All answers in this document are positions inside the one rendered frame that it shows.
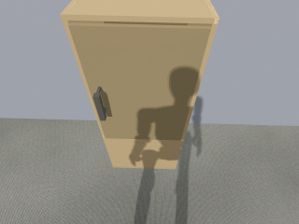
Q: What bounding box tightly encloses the handle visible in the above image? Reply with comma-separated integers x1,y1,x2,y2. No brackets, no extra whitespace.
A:
93,86,107,121

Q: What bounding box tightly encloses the cupboard door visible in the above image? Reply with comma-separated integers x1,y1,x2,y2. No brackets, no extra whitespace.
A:
68,22,211,141

